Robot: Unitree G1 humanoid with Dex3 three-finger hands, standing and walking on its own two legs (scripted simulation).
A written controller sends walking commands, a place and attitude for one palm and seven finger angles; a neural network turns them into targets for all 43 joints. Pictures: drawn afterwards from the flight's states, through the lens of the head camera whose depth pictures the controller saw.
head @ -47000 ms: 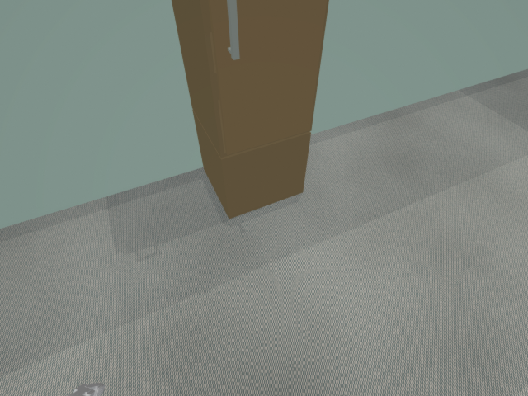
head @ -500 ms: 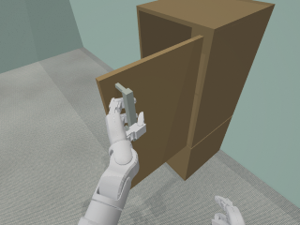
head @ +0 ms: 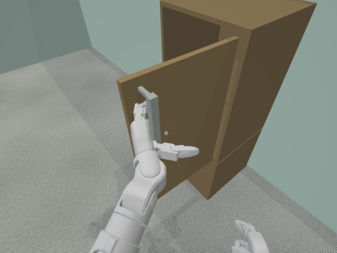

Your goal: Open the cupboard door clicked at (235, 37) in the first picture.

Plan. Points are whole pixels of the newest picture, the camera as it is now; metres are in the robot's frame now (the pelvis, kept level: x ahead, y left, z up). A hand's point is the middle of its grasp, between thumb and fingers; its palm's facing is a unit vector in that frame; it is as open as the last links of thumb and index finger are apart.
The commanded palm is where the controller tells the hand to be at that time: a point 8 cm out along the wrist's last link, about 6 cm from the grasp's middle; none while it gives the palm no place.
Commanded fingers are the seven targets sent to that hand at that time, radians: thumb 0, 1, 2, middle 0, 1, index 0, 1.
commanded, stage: open thumb and fingers to let go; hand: left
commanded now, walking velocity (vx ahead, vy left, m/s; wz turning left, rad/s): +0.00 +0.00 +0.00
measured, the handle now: (149, 121) +0.38 +0.08 +0.14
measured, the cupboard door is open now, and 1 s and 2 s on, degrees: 88 92 92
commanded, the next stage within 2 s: slide the hand sideways off the handle in 0.10 s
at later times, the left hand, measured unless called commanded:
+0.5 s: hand (168, 147) +0.30 +0.03 +0.14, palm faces -0.12 -0.99 -0.01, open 16.3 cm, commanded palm +0.27 +0.08 +0.13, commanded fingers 0.00 -0.50 0.30 -0.15 -0.30 -0.15 -0.30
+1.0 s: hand (148, 163) +0.26 +0.07 +0.13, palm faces -0.06 -1.00 -0.03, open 16.2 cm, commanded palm +0.23 +0.13 +0.13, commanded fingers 0.00 -0.50 0.30 -0.15 -0.30 -0.15 -0.30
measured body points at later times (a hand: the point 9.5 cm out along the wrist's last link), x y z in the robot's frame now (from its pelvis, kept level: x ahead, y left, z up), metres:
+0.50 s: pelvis -0.01 -0.01 +0.00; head -0.03 -0.03 +0.45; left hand +0.30 +0.09 +0.14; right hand +0.18 -0.21 -0.09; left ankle +0.00 +0.11 -0.74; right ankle +0.02 -0.12 -0.74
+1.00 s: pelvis +0.01 -0.02 +0.00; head -0.02 -0.04 +0.45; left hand +0.26 +0.12 +0.14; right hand +0.21 -0.23 -0.07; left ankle +0.00 +0.11 -0.74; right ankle +0.02 -0.12 -0.74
